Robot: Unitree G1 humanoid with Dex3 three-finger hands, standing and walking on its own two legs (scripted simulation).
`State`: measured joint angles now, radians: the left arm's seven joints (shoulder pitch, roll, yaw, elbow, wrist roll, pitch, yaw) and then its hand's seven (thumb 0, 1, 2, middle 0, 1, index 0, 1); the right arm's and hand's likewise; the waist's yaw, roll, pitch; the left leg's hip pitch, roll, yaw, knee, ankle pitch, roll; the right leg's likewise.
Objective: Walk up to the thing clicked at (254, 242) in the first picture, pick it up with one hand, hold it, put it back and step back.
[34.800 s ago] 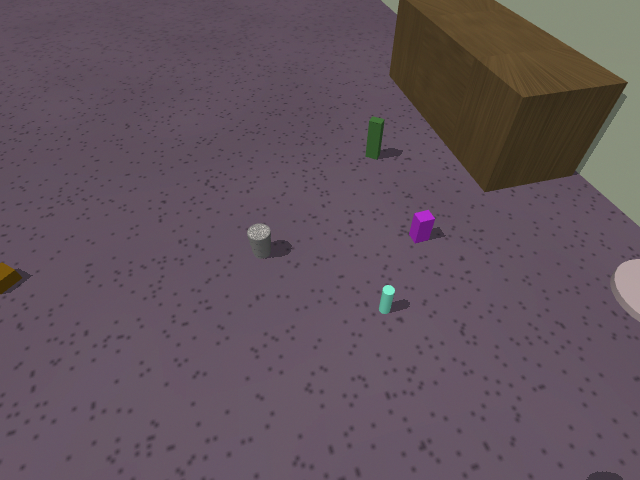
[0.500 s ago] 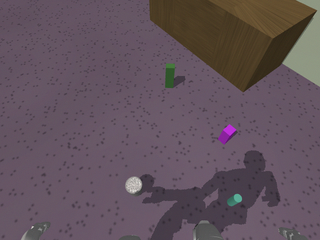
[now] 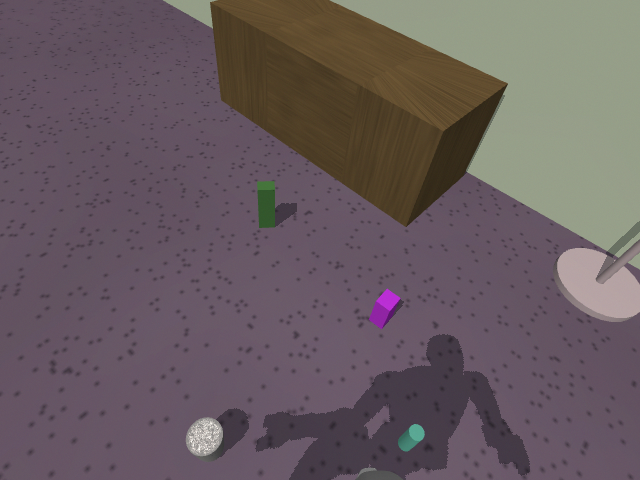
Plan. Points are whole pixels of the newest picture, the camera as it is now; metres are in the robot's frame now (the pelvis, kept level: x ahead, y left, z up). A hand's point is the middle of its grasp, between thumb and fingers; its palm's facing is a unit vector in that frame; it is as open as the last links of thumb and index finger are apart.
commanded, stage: walk up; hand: left
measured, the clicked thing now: (207, 442) +0.33 +0.24 -0.70
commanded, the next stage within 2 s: stand in 1.56 s
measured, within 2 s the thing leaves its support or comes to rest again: neither
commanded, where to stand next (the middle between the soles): -0.04 -0.03 m, yaw +4 degrees
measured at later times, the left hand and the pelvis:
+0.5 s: hand out of the picture +0.07 +0.25 -0.13, palm faces +0.11 -0.86 -0.49, open 7.4 cm; pelvis -0.04 -0.03 -0.02, yaw +7 degrees
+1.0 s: hand out of the picture -0.05 +0.24 -0.15, palm faces +0.09 -0.92 -0.38, open 7.4 cm; pelvis -0.03 -0.04 +0.00, yaw +7 degrees
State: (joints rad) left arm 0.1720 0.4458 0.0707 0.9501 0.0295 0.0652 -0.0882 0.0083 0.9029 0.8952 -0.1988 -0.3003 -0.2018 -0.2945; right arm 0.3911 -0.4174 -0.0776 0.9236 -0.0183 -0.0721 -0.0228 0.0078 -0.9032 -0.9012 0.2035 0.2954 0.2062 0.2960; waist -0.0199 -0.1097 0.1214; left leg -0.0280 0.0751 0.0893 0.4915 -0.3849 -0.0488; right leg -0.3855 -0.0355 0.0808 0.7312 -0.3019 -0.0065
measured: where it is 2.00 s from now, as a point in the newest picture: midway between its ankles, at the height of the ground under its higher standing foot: outside the picture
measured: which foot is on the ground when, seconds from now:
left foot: down 0.00-0.06, up 0.08-0.56, down 0.58-1.00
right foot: up 0.00-0.02, down 0.04-0.62, up 0.64-1.00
